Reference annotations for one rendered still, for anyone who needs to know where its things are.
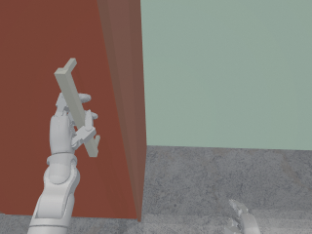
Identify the left robot forearm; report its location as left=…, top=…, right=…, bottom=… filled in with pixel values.
left=27, top=152, right=81, bottom=234

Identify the handle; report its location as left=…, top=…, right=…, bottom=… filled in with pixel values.
left=54, top=58, right=100, bottom=157

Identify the robot right hand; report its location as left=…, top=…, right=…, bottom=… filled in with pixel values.
left=224, top=199, right=261, bottom=234

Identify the wardrobe door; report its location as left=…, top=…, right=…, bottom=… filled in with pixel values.
left=0, top=0, right=137, bottom=219

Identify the robot left hand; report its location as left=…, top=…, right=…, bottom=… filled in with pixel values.
left=49, top=93, right=98, bottom=155

